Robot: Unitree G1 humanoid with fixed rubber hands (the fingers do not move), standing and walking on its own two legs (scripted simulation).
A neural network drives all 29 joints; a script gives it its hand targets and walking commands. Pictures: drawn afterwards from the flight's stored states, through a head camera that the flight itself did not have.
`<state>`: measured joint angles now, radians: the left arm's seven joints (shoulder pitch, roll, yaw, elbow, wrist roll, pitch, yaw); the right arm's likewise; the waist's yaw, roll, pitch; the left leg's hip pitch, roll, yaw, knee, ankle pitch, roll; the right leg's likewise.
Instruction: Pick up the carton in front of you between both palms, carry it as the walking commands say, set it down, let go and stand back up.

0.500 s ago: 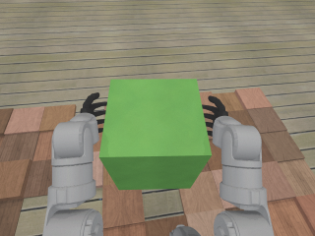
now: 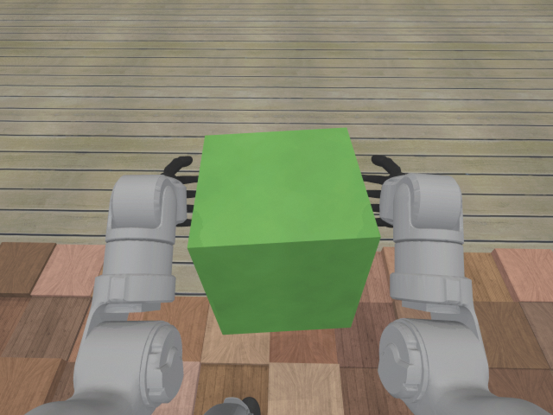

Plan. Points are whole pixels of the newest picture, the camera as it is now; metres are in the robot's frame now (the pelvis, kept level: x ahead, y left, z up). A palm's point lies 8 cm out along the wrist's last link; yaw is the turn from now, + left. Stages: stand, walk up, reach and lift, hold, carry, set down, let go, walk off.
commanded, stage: carry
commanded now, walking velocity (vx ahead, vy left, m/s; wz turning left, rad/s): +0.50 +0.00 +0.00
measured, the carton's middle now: (281, 236) +0.38 +0.03 +0.04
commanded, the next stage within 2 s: none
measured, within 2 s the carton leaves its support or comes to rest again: neither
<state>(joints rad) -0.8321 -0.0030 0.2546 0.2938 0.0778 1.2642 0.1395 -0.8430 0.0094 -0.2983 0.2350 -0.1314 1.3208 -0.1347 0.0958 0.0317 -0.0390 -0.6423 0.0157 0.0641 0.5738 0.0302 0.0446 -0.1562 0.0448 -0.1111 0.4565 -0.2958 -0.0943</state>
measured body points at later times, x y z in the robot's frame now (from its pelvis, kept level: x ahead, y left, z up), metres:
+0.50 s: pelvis +0.36 -0.01 -0.02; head +0.43 -0.01 +0.43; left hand +0.76 +0.13 +0.10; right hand +0.76 -0.17 +0.10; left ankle +0.24 +0.10 -0.66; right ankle +0.43 -0.10 -0.73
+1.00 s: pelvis +0.68 +0.05 +0.01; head +0.70 +0.05 +0.46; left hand +1.01 +0.18 +0.10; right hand +1.00 -0.11 +0.11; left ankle +0.71 +0.11 -0.73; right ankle +0.70 -0.09 -0.68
